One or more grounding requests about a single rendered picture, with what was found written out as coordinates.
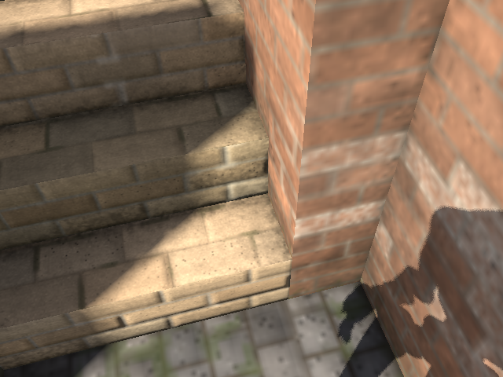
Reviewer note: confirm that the stairs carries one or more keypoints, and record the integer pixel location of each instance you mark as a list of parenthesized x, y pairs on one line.
[(133, 174)]

